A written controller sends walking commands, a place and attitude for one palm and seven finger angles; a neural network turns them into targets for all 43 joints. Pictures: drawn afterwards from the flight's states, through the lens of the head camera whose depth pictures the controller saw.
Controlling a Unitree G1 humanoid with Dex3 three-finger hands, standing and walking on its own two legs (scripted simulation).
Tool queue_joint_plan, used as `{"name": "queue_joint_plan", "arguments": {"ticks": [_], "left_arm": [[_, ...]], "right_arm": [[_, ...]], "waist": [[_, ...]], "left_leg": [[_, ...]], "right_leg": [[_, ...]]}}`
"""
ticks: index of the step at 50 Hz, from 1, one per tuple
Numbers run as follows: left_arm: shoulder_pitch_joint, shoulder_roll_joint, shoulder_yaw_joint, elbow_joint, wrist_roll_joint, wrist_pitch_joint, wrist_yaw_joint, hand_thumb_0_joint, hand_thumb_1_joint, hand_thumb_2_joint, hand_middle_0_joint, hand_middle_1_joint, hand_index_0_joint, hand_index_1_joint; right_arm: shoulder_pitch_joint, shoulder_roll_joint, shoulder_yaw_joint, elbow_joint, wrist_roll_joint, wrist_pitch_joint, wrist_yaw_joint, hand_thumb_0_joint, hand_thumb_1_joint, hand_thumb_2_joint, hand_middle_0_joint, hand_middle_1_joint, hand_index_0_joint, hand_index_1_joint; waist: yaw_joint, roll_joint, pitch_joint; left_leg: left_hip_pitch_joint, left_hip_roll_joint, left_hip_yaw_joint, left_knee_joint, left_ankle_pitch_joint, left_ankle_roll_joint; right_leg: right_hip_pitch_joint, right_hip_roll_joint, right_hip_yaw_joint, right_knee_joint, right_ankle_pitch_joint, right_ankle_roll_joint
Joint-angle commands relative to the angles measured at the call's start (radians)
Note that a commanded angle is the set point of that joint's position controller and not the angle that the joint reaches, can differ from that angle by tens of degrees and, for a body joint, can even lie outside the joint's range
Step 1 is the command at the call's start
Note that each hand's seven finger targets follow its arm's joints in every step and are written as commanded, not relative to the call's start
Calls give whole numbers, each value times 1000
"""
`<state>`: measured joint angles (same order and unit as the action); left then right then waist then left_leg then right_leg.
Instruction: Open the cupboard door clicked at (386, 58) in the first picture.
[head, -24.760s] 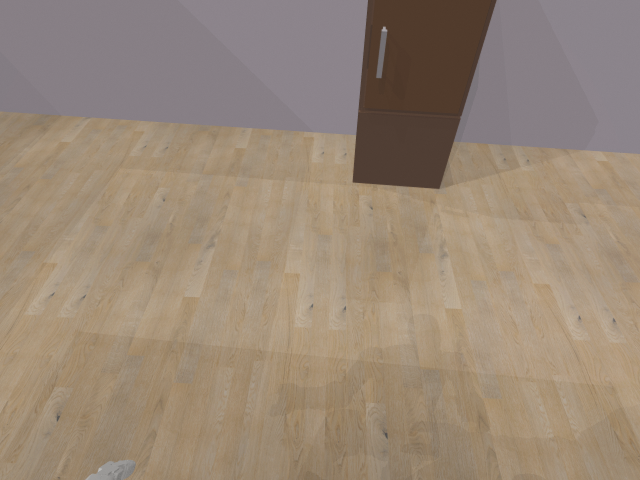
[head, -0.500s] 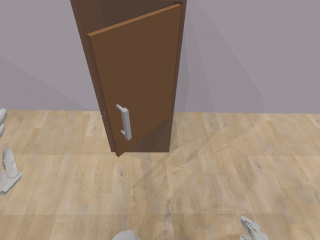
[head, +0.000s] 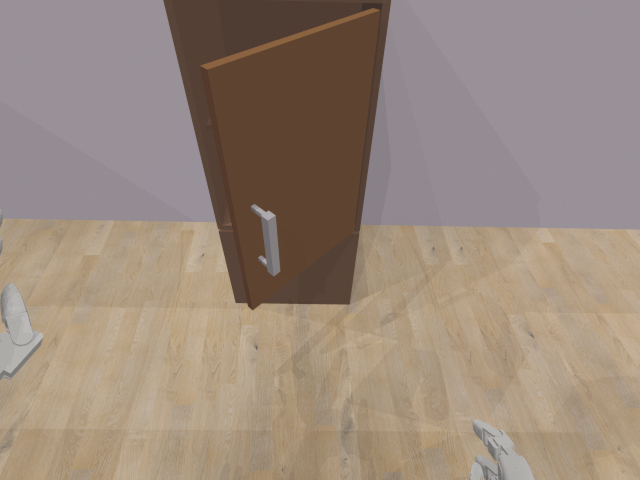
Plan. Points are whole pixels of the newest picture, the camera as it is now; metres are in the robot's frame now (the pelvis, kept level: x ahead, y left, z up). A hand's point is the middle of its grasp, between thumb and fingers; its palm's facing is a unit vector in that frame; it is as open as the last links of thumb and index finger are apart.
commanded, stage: stop stepping back and stand still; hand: left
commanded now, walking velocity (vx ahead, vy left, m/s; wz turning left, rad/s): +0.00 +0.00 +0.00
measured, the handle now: (265, 240) +0.58 +0.15 -0.10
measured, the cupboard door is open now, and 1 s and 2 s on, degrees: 47 47 47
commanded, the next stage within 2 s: let the arm hang, fingers relaxed in 0.02 s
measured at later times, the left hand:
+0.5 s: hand out of the picture +0.01 +0.19 -0.17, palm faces +0.03 -0.98 -0.18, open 7.1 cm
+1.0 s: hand out of the picture +0.03 +0.23 -0.15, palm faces +0.06 -0.95 -0.32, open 7.4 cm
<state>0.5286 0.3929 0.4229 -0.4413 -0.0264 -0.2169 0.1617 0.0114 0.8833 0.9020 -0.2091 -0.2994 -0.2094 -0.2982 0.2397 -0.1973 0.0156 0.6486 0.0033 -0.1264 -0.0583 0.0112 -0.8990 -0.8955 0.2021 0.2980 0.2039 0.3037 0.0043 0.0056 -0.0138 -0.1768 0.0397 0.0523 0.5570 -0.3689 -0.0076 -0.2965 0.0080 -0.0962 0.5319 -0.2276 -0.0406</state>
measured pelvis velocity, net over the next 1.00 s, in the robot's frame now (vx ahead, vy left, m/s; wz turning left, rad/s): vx -0.02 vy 0.00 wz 0.05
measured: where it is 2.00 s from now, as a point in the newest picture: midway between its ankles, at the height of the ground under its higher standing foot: outside the picture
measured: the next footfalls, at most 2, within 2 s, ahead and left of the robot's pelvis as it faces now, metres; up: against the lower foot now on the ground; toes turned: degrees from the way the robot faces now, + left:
none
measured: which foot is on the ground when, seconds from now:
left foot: down 0.00-1.00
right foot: down 0.00-1.00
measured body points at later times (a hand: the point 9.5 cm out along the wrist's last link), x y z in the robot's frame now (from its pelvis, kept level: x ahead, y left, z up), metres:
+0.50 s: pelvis -0.03 +0.00 +0.00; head +0.01 +0.02 +0.45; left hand +0.01 +0.24 -0.15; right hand +0.03 -0.27 -0.13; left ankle -0.04 +0.12 -0.73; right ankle +0.03 -0.09 -0.73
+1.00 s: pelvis -0.02 +0.00 +0.01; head -0.01 -0.01 +0.46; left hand +0.03 +0.28 -0.12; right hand +0.02 -0.24 -0.15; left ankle -0.04 +0.12 -0.73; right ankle +0.03 -0.09 -0.73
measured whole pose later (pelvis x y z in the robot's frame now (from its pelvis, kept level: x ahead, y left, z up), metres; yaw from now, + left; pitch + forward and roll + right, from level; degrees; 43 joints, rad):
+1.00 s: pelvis -0.02 +0.00 +0.01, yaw +3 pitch -1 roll +0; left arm 0.15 0.26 0.02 1.12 0.01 0.00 0.01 0.00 0.90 0.90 -0.20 -0.30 -0.20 -0.30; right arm 0.22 -0.24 0.00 1.11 -0.02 0.00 -0.01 0.00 -0.90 -0.90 0.20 0.30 0.20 0.30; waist 0.00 0.04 0.03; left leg -0.12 -0.01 0.01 0.38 -0.24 0.01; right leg -0.22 0.02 -0.02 0.39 -0.15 -0.04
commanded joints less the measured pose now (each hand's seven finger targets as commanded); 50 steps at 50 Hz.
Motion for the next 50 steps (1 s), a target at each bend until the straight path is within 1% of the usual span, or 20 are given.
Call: {"name": "queue_joint_plan", "arguments": {"ticks": [1, 5, 6, 7, 8, 10, 12, 13, 14, 15, 16, 17, 18, 21, 23, 25, 27, 36, 44, 50], "left_arm": [[-79, 183, 99, -179, 2, -52, 12, 0, 900, 900, -200, -300, -200, -300], [-57, 193, 118, -235, -3, -52, 10, 0, 900, 900, -200, -300, -200, -300], [-131, 12, -327, 565, 70, 99, -136, 0, 900, 900, -200, -300, -200, -300], [-117, -26, -304, 592, 67, 175, -159, 0, 900, 900, -200, -300, -200, -300], [-121, -27, -302, 575, 63, 202, -159, 0, 900, 900, -200, -300, -200, -300], [-215, -29, -313, 639, 63, 207, -157, 0, 900, 900, -200, -300, -200, -300], [-258, -4, -324, 740, 63, 207, -151, 0, 900, 900, -200, -300, -200, -300], [-258, -1, -328, 806, 61, 204, -147, 0, 900, 900, -200, -300, -200, -300], [-249, 14, -330, 872, 62, 200, -146, 0, 900, 900, -200, -300, -200, -300], [-223, 41, -329, 938, 64, 194, -145, 0, 900, 900, -200, -300, -200, -300], [-225, 81, -330, 995, 64, 191, -143, 0, 900, 900, -200, -300, -200, -300], [-265, 99, -339, 1039, 60, 189, -145, 0, 900, 900, -200, -300, -200, -300], [-309, 91, -349, 1086, 53, 190, -145, 0, 900, 900, -200, -300, -200, -300], [-384, 60, -366, 1183, 48, 197, -146, 0, 900, 900, -200, -300, -200, -300], [-378, 24, -377, 1252, 40, 204, -146, 0, 900, 900, -200, -300, -200, -300], [-354, 9, -371, 1312, 43, 213, -145, 0, 900, 900, -200, -300, -200, -300], [-339, 21, -371, 1366, 42, 211, -147, 0, 900, 900, -200, -300, -200, -300], [-359, 22, -377, 1493, 38, 202, -145, 0, 900, 900, -200, -300, -200, -300], [-379, 28, -376, 1519, 38, 199, -141, 0, 900, 900, -200, -300, -200, -300], [-389, 22, -376, 1525, 38, 192, -138, 0, 900, 900, -200, -300, -200, -300]], "right_arm": [[-69, -130, -57, -143, -2, -43, -5, 0, -900, -900, 200, 300, 200, 300], [-103, -126, -45, -168, -2, -34, -11, 0, -900, -900, 200, 300, 200, 300], [-161, -316, -109, 75, -3, -62, 72, 0, -900, -900, 200, 300, 200, 300], [-84, -257, -109, 75, -13, -7, 70, 0, -900, -900, 200, 300, 200, 300], [-63, -269, -107, 51, -14, 13, 64, 0, -900, -900, 200, 300, 200, 300], [-77, -256, -92, 50, -26, 34, 61, 0, -900, -900, 200, 300, 200, 300], [-68, -268, -85, 63, -36, 48, 56, 0, -900, -900, 200, 300, 200, 300], [-85, -280, -87, 65, -39, 57, 53, 0, -900, -900, 200, 300, 200, 300], [-107, -280, -86, 74, -37, 67, 52, 0, -900, -900, 200, 300, 200, 300], [-125, -272, -85, 81, -30, 74, 51, 0, -900, -900, 200, 300, 200, 300], [-109, -244, -83, 91, -20, 83, 52, 0, -900, -900, 200, 300, 200, 300], [-73, -216, -75, 103, -12, 97, 53, 0, -900, -900, 200, 300, 200, 300], [-60, -196, -68, 135, -16, 113, 47, 0, -900, -900, 200, 300, 200, 300], [-23, -183, -58, 220, -22, 126, 45, 0, -900, -900, 200, 300, 200, 300], [-30, -181, -49, 257, -25, 124, 46, 0, -900, -900, 200, 300, 200, 300], [-61, -189, -51, 279, -32, 127, 46, 0, -900, -900, 200, 300, 200, 300], [-46, -202, -53, 302, -28, 127, 43, 0, -900, -900, 200, 300, 200, 300], [35, -206, -54, 392, -26, 118, 37, 0, -900, -900, 200, 300, 200, 300], [34, -200, -51, 423, -26, 115, 37, 0, -900, -900, 200, 300, 200, 300], [14, -189, -48, 434, -25, 110, 35, 0, -900, -900, 200, 300, 200, 300]], "waist": [[-22, -66, -46], [-10, 73, -50], [-44, 93, 67], [-12, 80, -8], [-21, 118, -10], [-22, 102, -19], [-18, -40, -37], [-6, -45, -62], [16, -71, -88], [31, -83, -113], [17, -139, -137], [-10, -196, -130], [-19, -225, -110], [-46, -42, -68], [-32, 84, -47], [-6, 177, 20], [5, 133, 41], [-7, -2, 57], [-9, -33, 67], [-10, -27, 41]], "left_leg": [[-108, -6, -30, -73, 115, 26], [-131, 54, -89, -211, 242, 35], [-209, 56, -117, -68, 433, 47], [-123, 68, -88, -87, 618, 35], [-107, 95, -104, -108, 643, 39], [-120, 152, -206, -152, 694, 100], [-31, 190, -256, -145, 827, 141], [-17, 195, -250, -115, 840, 156], [-12, 166, -213, -71, 826, 142], [-43, 94, -152, -17, 699, 98], [-76, 3, -90, 41, 425, 51], [-84, -49, -66, 48, 116, 31], [-67, -56, -66, 55, -57, 27], [42, -32, -93, -52, 91, 38], [8, 20, -146, -144, 146, 51], [-103, 41, -171, -220, 8, 55], [-125, 43, -168, -234, -5, 54], [-78, 53, -162, -259, 67, 56], [-53, 51, -151, -271, 107, 55], [-15, 56, -137, -265, 206, 48]], "right_leg": [[130, -145, 246, -166, 80, -7], [194, -49, 125, -53, 177, 36], [20, -100, 71, 101, 285, 23], [9, -89, 112, 72, 259, 7], [-3, -66, 84, 97, 157, 10], [-50, -30, 78, 201, -78, 16], [-68, -23, 114, 240, -117, 10], [-41, -36, 130, 202, -91, 12], [34, -45, 137, 119, 25, 10], [139, -80, 179, 30, 309, 3], [200, -166, 291, -26, 484, -38], [180, -249, 370, -93, 462, -88], [149, -266, 383, -142, 392, -116], [33, -188, 324, -185, 81, -80], [59, -114, 252, -168, -25, -28], [103, -84, 221, -188, -106, -15], [133, -85, 217, -200, -78, -19], [133, -101, 209, -232, -44, -17], [124, -104, 211, -234, -28, -11], [149, -110, 200, -214, 102, -9]]}}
